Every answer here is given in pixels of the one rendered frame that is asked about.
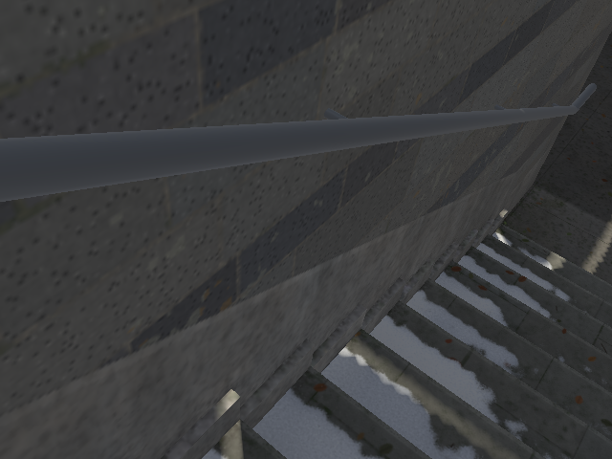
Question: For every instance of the stairs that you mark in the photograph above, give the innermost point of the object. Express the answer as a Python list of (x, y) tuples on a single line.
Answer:
[(507, 355)]

